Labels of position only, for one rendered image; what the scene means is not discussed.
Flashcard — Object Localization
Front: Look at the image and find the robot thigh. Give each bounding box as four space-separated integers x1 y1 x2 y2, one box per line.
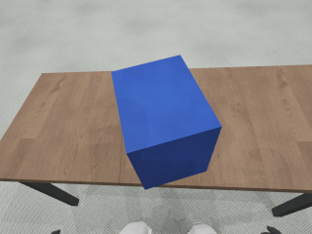
119 222 153 234
187 224 216 234

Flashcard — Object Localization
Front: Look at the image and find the left robot thigh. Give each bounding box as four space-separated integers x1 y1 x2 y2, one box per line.
119 222 153 234

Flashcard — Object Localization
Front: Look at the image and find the table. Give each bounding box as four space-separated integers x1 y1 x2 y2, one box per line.
0 64 312 217

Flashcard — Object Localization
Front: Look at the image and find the right robot thigh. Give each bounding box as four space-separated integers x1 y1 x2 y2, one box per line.
187 224 216 234

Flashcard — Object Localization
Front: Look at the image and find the carton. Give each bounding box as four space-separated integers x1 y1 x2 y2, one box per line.
111 55 222 190

